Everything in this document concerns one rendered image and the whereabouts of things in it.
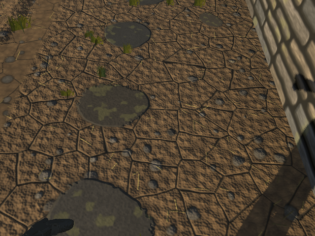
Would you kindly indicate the robot left hand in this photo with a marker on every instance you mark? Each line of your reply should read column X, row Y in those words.
column 50, row 227

